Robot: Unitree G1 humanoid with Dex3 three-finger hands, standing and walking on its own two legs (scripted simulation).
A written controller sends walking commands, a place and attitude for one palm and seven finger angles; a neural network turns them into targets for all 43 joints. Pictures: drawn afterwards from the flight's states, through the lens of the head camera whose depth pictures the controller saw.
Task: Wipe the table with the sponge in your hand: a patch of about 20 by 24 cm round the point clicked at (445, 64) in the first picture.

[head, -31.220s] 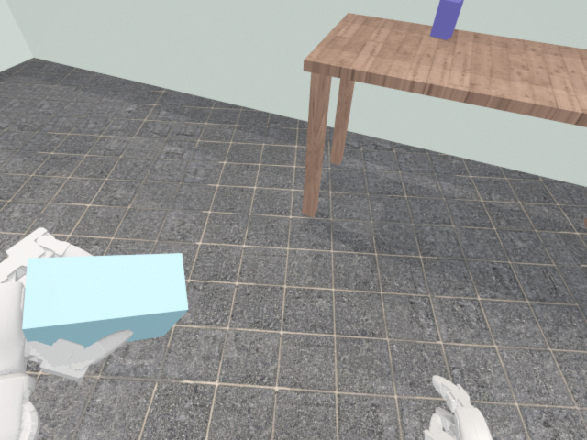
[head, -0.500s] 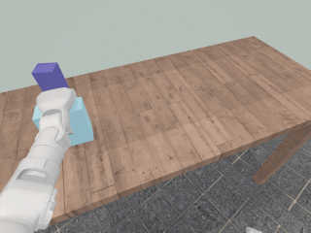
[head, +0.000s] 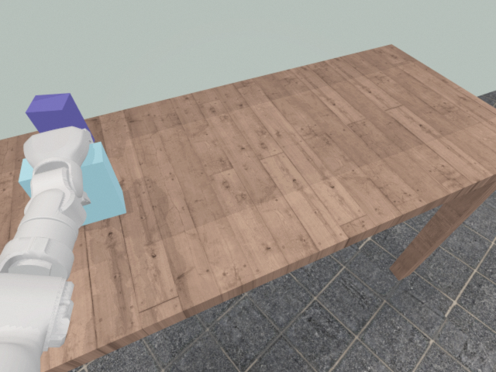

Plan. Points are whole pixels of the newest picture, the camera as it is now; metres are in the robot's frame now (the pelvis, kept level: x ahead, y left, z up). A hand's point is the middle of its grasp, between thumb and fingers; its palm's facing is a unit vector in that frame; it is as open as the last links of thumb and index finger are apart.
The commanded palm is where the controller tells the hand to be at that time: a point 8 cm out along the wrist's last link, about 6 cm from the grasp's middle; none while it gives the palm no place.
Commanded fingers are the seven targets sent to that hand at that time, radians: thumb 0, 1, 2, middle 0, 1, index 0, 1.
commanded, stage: slide back across to the first lane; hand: left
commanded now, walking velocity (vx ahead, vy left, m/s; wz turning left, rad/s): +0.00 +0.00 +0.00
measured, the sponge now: (83, 196) +0.41 +0.31 +0.04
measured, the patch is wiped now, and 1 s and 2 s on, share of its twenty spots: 1.00 1.00 1.00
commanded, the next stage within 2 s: wipe back along the first lane in 0.38 s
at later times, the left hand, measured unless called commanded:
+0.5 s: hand (33, 190) +0.39 +0.36 +0.09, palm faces -0.09 -0.02 -1.00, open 9.9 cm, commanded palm +0.37 +0.35 +0.13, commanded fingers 0.00 0.10 1.30 -1.20 -1.60 -1.20 -1.60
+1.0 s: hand (33, 201) +0.36 +0.35 +0.09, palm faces -0.05 -0.01 -1.00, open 9.9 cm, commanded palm +0.33 +0.33 +0.12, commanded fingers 0.00 0.10 1.30 -1.20 -1.60 -1.20 -1.60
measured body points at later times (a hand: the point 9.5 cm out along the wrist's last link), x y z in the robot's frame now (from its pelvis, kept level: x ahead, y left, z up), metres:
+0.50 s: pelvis +0.02 +0.01 +0.00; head +0.04 +0.00 +0.45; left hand +0.39 +0.36 +0.15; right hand +0.16 -0.26 -0.11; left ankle +0.03 +0.13 -0.73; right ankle -0.01 -0.13 -0.73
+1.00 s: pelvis +0.02 +0.01 +0.00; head +0.04 +0.00 +0.45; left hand +0.36 +0.35 +0.14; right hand +0.17 -0.24 -0.11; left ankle +0.03 +0.13 -0.73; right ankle -0.01 -0.13 -0.73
